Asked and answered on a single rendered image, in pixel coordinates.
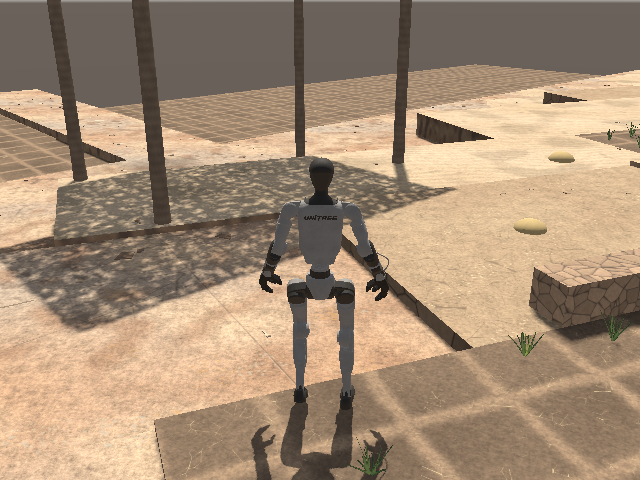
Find left robot forearm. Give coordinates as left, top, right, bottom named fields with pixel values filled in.
left=262, top=240, right=281, bottom=277

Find robot right hand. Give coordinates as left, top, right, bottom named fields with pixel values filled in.
left=366, top=277, right=389, bottom=301

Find left robot upper arm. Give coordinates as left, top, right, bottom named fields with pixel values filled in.
left=271, top=201, right=300, bottom=256

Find robot right foot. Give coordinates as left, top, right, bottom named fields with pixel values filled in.
left=340, top=385, right=355, bottom=410

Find humanoid robot torso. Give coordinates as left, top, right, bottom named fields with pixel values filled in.
left=297, top=196, right=344, bottom=300

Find right robot upper arm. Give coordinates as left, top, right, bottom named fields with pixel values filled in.
left=342, top=201, right=373, bottom=257

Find right robot forearm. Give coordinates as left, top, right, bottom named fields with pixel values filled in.
left=363, top=240, right=386, bottom=281

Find robot left hand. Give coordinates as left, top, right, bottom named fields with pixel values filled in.
left=259, top=273, right=282, bottom=293

